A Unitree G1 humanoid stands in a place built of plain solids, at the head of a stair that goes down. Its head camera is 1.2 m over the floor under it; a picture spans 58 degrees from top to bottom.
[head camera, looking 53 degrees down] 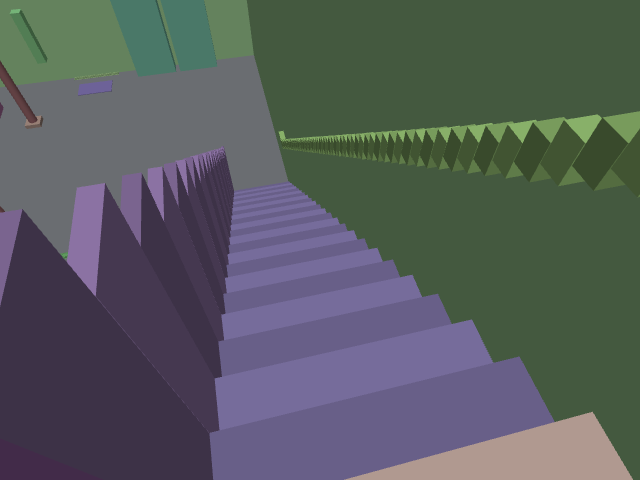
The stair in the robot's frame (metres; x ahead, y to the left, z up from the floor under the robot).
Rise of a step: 0.20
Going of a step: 0.24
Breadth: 1.04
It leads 13 degrees to the left of straight ahead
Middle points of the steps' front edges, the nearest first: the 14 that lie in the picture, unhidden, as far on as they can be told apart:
0.21 -0.22 0.00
0.45 -0.17 -0.20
0.68 -0.11 -0.40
0.91 -0.06 -0.59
1.15 0.00 -0.79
1.38 0.06 -0.99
1.62 0.11 -1.19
1.85 0.17 -1.39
2.09 0.23 -1.59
2.32 0.28 -1.79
2.55 0.34 -1.99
2.79 0.39 -2.19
3.02 0.45 -2.39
3.26 0.51 -2.58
